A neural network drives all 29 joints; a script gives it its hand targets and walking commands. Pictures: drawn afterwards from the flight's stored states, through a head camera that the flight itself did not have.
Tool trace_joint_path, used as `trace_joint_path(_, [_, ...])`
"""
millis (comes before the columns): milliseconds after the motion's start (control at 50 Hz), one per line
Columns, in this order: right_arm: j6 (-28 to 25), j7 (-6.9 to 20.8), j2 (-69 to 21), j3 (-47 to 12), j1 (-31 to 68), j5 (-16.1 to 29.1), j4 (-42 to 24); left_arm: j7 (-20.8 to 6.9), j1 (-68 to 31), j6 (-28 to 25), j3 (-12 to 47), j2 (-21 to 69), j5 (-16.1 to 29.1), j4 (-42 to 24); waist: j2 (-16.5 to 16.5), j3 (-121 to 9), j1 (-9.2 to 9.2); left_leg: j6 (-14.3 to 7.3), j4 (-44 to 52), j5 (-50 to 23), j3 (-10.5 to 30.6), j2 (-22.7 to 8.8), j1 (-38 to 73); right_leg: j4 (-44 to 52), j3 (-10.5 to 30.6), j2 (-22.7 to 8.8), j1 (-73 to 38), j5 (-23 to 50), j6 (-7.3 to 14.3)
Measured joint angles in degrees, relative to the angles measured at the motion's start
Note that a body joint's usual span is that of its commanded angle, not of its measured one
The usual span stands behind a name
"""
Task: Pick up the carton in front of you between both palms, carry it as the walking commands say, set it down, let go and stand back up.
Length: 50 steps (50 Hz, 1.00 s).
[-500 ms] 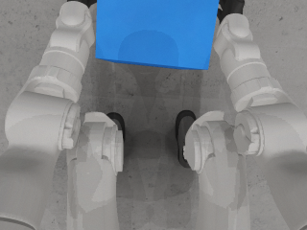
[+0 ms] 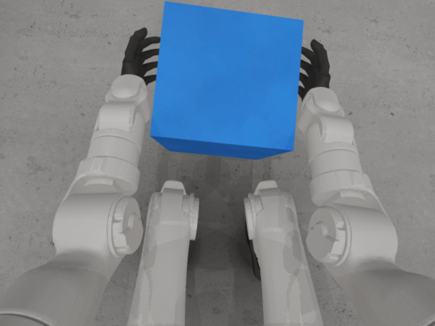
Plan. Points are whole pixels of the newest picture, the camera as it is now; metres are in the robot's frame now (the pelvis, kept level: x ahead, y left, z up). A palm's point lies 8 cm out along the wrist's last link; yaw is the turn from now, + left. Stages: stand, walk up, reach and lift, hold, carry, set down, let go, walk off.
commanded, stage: reach and lift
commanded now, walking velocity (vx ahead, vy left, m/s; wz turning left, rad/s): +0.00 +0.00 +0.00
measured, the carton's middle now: (221, 99) +0.49 +0.00 -0.14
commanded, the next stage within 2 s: none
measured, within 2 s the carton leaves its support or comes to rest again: neither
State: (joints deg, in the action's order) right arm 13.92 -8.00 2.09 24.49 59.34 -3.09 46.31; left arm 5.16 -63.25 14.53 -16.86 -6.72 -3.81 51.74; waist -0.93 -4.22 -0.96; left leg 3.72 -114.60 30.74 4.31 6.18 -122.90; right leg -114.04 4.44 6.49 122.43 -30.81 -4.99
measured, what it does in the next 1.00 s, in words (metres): rises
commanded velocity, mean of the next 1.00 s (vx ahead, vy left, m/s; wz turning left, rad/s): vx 0.00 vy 0.00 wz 0.00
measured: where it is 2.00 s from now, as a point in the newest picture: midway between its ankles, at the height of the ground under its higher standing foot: (216, 257)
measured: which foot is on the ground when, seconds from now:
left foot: down 0.00-1.00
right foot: down 0.00-1.00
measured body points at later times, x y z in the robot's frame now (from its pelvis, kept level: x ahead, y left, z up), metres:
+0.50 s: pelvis +0.03 +0.00 +0.13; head +0.23 +0.01 +0.53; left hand +0.48 +0.15 +0.07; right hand +0.47 -0.15 +0.07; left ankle +0.12 +0.13 -0.39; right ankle +0.12 -0.13 -0.39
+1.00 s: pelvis +0.09 +0.00 +0.28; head +0.17 +0.00 +0.72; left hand +0.44 +0.15 +0.23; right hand +0.44 -0.15 +0.23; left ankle +0.12 +0.13 -0.39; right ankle +0.12 -0.13 -0.39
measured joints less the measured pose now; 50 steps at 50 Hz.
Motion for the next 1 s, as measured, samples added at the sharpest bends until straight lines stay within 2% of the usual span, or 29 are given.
trace_joint_path(80, [1.4,1.3,-1.6,3.0,-0.8,-4.4,-1.0,-1.3,1.3,1.1,-3.7,1.9,-4.3,-1.1,0.1,-2.8,0.09,-0.1,5.0,-1.0,0.3,0.3,2.7,4.9,0.4,0.4,-2.7,1.1,0.1])
trace_joint_path(180, [2.2,2.3,-3.0,3.7,-2.7,-6.4,-3.4,-2.1,4.0,1.7,-5.2,3.5,-6.1,-4.1,0.1,-5.0,0.15,-0.1,10.0,-1.8,0.5,0.3,6.1,9.8,0.9,0.6,-5.9,1.9,0.3])
trace_joint_path(440, [3.3,2.0,-4.9,-1.0,-13.5,-3.5,-9.9,-1.4,15.8,3.2,-2.3,6.6,-3.7,-12.5,0.1,-8.2,0.42,-0.5,20.5,-1.0,1.2,0.0,19.6,20.3,1.6,0.5,-19.2,1.3,1.0])
trace_joint_path(780, [1.4,2.8,-7.4,-3.4,-26.6,-4.6,-8.8,-1.6,30.0,1.2,-1.2,9.9,-4.4,-12.7,0.3,-9.6,0.61,-1.5,40.6,-2.8,2.3,-0.6,47.9,40.2,2.7,-0.5,-47.4,3.0,2.5])
trace_joint_path(1000, [1.1,3.6,-8.9,-5.5,-35.3,-5.7,-10.8,-1.9,39.3,0.8,0.3,11.9,-5.2,-15.4,0.4,-8.1,0.65,-2.1,56.6,-6.5,3.1,-1.3,68.1,55.9,3.4,-1.5,-67.6,6.6,3.3])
